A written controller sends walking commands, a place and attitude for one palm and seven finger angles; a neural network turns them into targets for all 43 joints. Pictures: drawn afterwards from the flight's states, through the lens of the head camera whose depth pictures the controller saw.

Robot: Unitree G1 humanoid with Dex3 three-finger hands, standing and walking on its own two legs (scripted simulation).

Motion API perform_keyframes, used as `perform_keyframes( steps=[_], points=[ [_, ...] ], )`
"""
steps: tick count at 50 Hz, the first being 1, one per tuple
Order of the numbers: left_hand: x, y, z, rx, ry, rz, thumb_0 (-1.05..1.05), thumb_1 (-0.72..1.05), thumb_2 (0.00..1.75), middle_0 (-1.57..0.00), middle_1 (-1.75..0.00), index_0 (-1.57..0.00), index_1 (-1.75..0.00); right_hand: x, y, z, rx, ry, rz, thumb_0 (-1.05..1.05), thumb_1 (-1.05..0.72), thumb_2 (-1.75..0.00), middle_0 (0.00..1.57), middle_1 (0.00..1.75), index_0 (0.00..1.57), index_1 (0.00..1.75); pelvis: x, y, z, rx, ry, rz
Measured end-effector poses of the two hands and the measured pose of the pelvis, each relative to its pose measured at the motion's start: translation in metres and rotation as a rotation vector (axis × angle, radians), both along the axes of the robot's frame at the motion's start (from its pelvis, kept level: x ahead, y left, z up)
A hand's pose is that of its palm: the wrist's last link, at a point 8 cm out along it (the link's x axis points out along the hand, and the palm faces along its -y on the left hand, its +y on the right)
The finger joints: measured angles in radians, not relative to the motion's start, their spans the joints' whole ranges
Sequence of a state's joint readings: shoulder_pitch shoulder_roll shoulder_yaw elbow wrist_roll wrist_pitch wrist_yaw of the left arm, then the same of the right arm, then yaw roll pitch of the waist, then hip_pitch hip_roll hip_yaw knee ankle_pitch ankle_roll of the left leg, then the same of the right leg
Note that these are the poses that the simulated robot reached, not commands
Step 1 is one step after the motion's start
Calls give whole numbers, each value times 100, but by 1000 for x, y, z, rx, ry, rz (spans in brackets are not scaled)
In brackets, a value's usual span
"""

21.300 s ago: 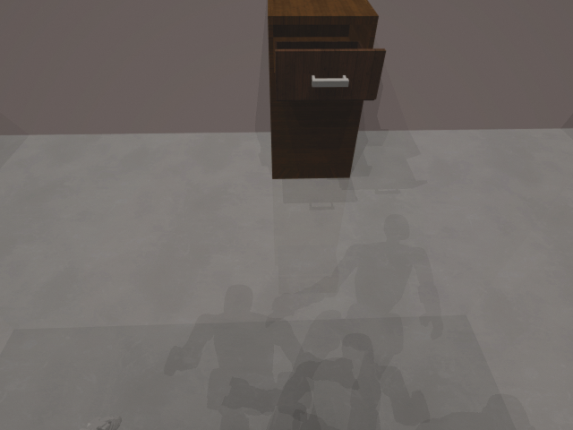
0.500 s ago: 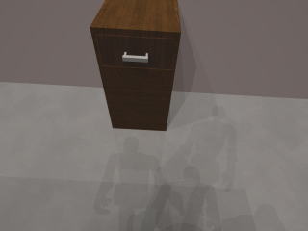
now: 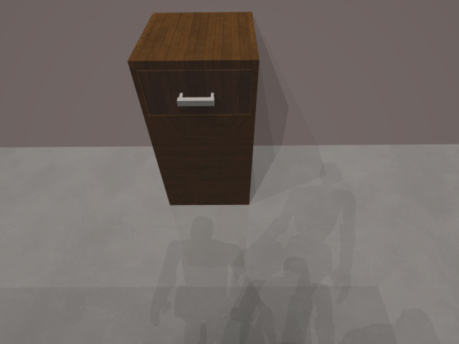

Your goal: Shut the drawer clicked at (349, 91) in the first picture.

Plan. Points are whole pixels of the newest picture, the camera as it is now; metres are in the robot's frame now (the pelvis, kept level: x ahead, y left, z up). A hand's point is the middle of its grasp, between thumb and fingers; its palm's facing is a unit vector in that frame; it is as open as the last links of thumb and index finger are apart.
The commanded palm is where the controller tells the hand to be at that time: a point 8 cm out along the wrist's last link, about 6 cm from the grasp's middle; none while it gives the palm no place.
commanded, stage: let the arm hang, fingers relaxed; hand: left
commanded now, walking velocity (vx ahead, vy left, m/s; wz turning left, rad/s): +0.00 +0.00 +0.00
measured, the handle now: (196, 98) +0.90 +0.17 -0.08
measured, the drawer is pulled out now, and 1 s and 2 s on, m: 0.00 0.00 0.00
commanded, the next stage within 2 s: look to check the result in 0.16 s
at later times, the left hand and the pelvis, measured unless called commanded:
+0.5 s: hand out of the picture +0.04 +0.18 -0.17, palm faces +0.03 -0.97 -0.24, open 7.4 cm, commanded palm none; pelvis +0.02 -0.02 +0.00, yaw +0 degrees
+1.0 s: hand out of the picture +0.08 +0.20 -0.16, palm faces +0.01 -0.96 -0.29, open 7.4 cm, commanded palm none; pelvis +0.02 -0.02 +0.01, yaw +0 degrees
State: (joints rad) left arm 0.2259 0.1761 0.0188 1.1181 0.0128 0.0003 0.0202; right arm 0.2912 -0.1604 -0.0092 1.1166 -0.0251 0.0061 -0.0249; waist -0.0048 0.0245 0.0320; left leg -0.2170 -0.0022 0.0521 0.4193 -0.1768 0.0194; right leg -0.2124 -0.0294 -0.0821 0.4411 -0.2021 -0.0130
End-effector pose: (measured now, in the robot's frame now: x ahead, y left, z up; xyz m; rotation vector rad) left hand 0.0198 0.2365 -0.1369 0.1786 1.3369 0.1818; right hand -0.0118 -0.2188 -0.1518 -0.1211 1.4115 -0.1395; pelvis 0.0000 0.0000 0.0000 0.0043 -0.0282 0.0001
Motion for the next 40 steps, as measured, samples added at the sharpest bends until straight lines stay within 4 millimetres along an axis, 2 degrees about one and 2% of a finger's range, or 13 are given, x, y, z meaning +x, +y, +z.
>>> perform_keyframes(
  steps=[6, 16, 28, 40],
  points=[
    [9, -10, -1, -13, -6, -2, 0, 90, 90, -21, -30, -20, -30, 11, -6, 1, -6, -9, 2, 1, -91, -90, 20, 30, 20, 30, 6, -4, 1, 1, -1, 1],
    [8, -17, 0, -11, 20, 9, 0, 90, 90, -20, -30, -20, -30, 30, -20, 3, -22, -23, 14, 1, -91, -90, 20, 30, 20, 30, 13, -12, 2, 0, -6, 2],
    [13, -11, 4, 18, 26, 9, 0, 90, 90, -20, -30, -20, -30, 46, -40, 6, -48, -36, 29, 1, -91, -90, 20, 30, 20, 30, 18, -20, 3, -3, -7, 3],
    [38, -1, 10, 47, -25, -8, 0, 90, 90, -20, -30, -20, -30, 59, -57, 11, -82, -56, 37, 1, -91, -90, 20, 30, 20, 30, 24, -23, 4, -3, -10, 2]
  ],
)
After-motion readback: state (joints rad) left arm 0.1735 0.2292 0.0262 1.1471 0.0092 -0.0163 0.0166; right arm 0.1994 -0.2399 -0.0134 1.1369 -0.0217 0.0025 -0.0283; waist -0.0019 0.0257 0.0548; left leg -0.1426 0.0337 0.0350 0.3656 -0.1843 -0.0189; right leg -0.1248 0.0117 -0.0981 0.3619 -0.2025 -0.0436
